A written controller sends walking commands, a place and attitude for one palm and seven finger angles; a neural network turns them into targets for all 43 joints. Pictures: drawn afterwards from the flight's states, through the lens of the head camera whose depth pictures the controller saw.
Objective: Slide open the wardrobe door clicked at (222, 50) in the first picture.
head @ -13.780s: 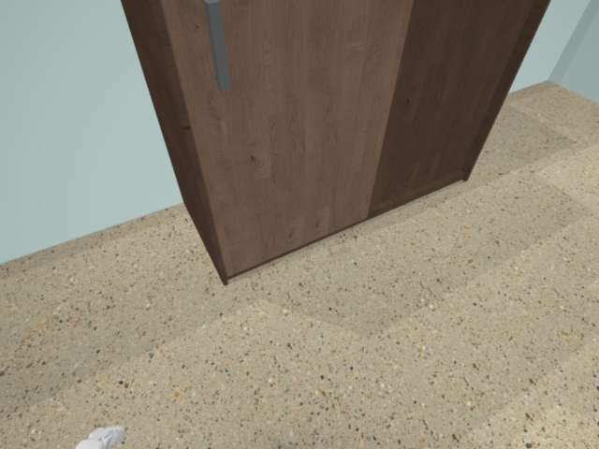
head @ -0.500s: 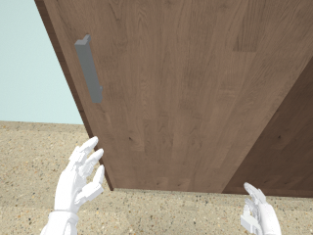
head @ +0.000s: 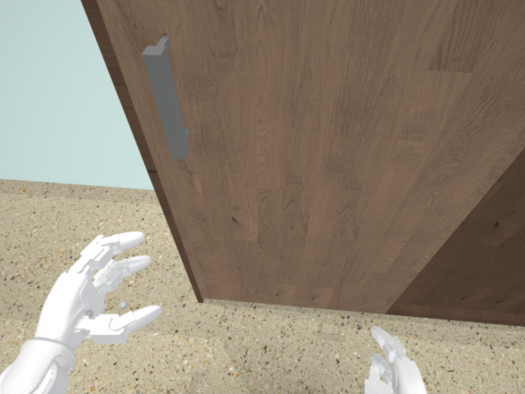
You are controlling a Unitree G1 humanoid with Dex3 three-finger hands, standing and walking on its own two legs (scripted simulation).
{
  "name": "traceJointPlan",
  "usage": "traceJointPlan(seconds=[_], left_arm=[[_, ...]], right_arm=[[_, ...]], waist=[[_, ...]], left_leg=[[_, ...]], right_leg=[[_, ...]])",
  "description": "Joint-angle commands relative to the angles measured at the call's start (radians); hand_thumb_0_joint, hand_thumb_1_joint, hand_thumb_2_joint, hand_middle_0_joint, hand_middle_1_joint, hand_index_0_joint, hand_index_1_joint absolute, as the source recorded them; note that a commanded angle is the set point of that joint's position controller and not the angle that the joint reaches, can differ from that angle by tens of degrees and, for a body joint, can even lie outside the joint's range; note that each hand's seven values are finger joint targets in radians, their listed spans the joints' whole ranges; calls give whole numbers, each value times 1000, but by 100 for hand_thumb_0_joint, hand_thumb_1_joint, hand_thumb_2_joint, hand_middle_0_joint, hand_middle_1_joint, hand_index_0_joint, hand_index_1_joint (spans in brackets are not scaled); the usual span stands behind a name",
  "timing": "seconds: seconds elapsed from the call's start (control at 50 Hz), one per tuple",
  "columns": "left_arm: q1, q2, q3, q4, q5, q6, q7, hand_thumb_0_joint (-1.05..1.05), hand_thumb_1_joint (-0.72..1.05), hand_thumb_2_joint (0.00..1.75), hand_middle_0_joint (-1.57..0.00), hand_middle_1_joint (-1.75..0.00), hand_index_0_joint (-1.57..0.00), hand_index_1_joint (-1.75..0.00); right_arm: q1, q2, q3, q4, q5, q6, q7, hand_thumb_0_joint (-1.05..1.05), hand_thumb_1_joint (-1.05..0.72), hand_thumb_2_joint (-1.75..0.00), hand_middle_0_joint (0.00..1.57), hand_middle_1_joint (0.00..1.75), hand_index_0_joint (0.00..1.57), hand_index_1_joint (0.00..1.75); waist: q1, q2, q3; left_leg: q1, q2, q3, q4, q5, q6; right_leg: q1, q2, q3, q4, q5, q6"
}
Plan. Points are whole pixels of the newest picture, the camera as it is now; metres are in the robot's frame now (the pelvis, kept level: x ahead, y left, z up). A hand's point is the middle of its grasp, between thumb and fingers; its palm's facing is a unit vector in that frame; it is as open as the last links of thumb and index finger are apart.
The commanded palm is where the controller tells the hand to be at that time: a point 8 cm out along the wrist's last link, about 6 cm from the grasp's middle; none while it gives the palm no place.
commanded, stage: raise the hand with hooked fingers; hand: left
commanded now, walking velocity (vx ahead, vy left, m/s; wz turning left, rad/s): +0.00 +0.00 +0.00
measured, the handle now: (173, 101) +0.50 +0.17 +0.19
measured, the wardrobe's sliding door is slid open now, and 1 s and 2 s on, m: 0.00 0.00 0.00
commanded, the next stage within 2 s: move the hooked fingers beside the handle in 1.28 s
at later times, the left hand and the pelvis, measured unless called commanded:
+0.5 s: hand (26, 243) +0.25 +0.27 +0.18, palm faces +0.07 -0.99 -0.09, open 13.7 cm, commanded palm +0.21 +0.31 +0.17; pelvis +0.01 +0.00 +0.02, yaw +2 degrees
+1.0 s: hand (32, 212) +0.27 +0.27 +0.20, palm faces -0.02 -1.00 -0.10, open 14.0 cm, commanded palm +0.24 +0.32 +0.21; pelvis +0.00 +0.00 +0.03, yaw +1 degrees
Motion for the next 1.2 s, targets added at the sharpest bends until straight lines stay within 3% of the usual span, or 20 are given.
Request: traceJointPlan(seconds=[0.0,0.06,0.1,0.12,0.2,0.3,0.36,0.46,0.52,0.56,0.6,0.62,0.68,0.76,0.8,0.84,0.94,1.0,1.1,1.18], left_arm=[[25,123,214,-338,-77,-126,96,0,-8,48,-27,-93,-27,-93],[-40,66,75,-282,-21,-149,56,0,-15,45,-27,-98,-27,-98],[-89,68,38,-208,-6,-119,11,0,-20,43,-28,-100,-28,-100],[-121,98,47,-192,-6,-101,-15,0,-22,42,-28,-102,-28,-102],[-241,299,222,-223,-16,-50,-43,0,-31,38,-29,-108,-29,-108],[-352,329,319,-249,-80,-66,-15,0,-43,33,-29,-115,-29,-115],[-373,279,277,-136,-87,-17,-42,0,-50,30,-30,-120,-30,-120],[-446,280,209,32,-50,154,-127,0,-50,30,-30,-120,-30,-120],[-579,369,266,-32,-46,182,-142,0,-50,30,-30,-120,-30,-120],[-667,443,340,-116,-55,151,-132,0,-50,30,-30,-120,-30,-120],[-702,501,400,-152,-69,105,-120,0,-50,30,-30,-120,-30,-120],[-721,492,402,-154,-76,84,-121,0,-50,30,-30,-120,-30,-120],[-719,469,389,-28,-75,87,-132,0,-50,30,-30,-120,-30,-120],[-757,450,317,173,-51,211,-178,0,-50,30,-30,-120,-30,-120],[-702,403,269,233,-46,267,-207,0,-50,30,-30,-120,-30,-120],[-701,430,284,186,-47,282,-223,0,-50,30,-30,-120,-30,-120],[-732,541,429,-52,-83,159,-186,0,-50,30,-30,-120,-30,-120],[-697,565,486,-38,-91,113,-146,0,-50,30,-30,-120,-30,-120],[-719,437,338,101,-47,193,-141,0,-50,30,-30,-120,-30,-120],[-777,441,291,47,-28,229,-160,0,-50,30,-30,-120,-30,-120]], right_arm=[[-129,-158,-85,-173,0,-104,-10,0,-90,-90,20,30,20,30],[-80,-193,-92,-140,4,-133,0,0,-90,-90,20,30,20,30],[-72,-214,-93,-128,12,-146,-9,0,-90,-90,20,30,20,30],[-64,-226,-99,-124,18,-151,-18,0,-90,-90,20,30,20,30],[-85,-241,-93,-125,16,-158,-47,0,-90,-90,20,30,20,30],[-107,-213,-67,-120,11,-166,-54,0,-90,-90,20,30,20,30],[-112,-216,-60,-107,18,-166,-50,0,-90,-90,20,30,20,30],[-109,-238,-58,-118,36,-137,-52,0,-90,-90,20,30,20,30],[-134,-239,-52,-137,33,-123,-55,0,-90,-90,20,30,20,30],[-149,-223,-46,-147,25,-125,-58,0,-90,-90,20,30,20,30],[-156,-215,-35,-137,16,-128,-57,0,-90,-90,20,30,20,30],[-153,-209,-32,-133,16,-129,-58,0,-90,-90,20,30,20,30],[-143,-213,-31,-106,24,-131,-62,0,-90,-90,20,30,20,30],[-139,-239,-34,-95,43,-107,-65,0,-90,-90,20,30,20,30],[-135,-246,-40,-112,48,-100,-58,0,-90,-90,20,30,20,30],[-143,-250,-45,-135,48,-96,-49,0,-90,-90,20,30,20,30],[-165,-225,-46,-160,29,-111,-37,0,-90,-90,20,30,20,30],[-155,-224,-47,-136,22,-119,-38,0,-90,-90,20,30,20,30],[-140,-233,-50,-116,42,-104,-52,0,-90,-90,20,30,20,30],[-143,-238,-50,-139,45,-105,-63,0,-90,-90,20,30,20,30]], waist=[[86,-29,-188],[22,61,-116],[1,22,-48],[-2,2,-70],[42,24,-138],[70,96,-157],[60,119,-87],[43,29,9],[52,11,-71],[62,31,-170],[73,71,-194],[67,80,-215],[58,114,-135],[46,86,-8],[51,29,-16],[58,1,-91],[80,17,-250],[91,46,-206],[56,116,-20],[42,78,-98]], left_leg=[[92,10,-95,-184,398,-43],[132,15,-91,-195,342,-41],[118,17,-102,-210,268,-29],[128,15,-100,-215,235,-22],[178,9,-109,-253,238,-11],[270,9,-117,-299,344,-30],[283,9,-113,-319,368,-40],[244,8,-107,-353,262,-18],[285,3,-108,-353,285,-8],[345,-2,-115,-354,320,-9],[372,-2,-111,-356,365,-14],[389,-3,-111,-364,378,-16],[381,-1,-113,-384,360,-22],[318,1,-113,-412,261,-18],[314,1,-112,-400,289,-15],[322,-6,-109,-380,309,-10],[389,-10,-105,-361,394,-7],[371,-7,-92,-367,398,-8],[327,1,-85,-396,283,-14],[360,-4,-96,-385,278,-3]], right_leg=[[202,23,-20,-103,303,-9],[103,23,-11,-128,233,-3],[90,20,-3,-162,178,-4],[101,16,6,-178,154,0],[192,6,19,-216,138,-5],[268,19,-1,-241,235,-16],[261,17,-6,-259,282,-15],[233,12,12,-312,219,-6],[278,11,22,-323,228,-7],[317,13,24,-324,245,-9],[352,19,27,-333,281,-14],[366,16,23,-335,297,-14],[330,16,16,-351,293,-17],[275,4,19,-379,212,-15],[286,2,23,-373,240,-16],[301,-3,27,-355,261,-11],[384,4,33,-336,324,-12],[387,5,35,-348,339,-13],[284,-6,40,-378,232,-14],[293,-3,37,-370,222,-6]])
